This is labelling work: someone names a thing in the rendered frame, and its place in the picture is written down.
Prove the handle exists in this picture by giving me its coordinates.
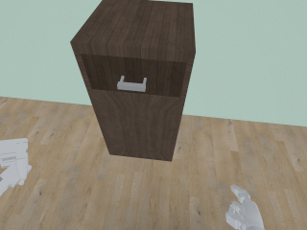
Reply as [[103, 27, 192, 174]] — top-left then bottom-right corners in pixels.
[[117, 76, 147, 92]]

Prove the cabinet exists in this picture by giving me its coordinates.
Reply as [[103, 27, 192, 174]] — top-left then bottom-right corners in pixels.
[[70, 0, 196, 162]]

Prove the drawer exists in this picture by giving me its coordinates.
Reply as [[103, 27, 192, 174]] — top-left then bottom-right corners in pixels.
[[81, 54, 187, 98]]

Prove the left robot hand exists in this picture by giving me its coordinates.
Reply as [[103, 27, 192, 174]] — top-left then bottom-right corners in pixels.
[[0, 138, 32, 197]]

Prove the right robot hand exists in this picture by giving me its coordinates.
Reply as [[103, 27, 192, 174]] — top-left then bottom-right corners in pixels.
[[225, 184, 265, 230]]

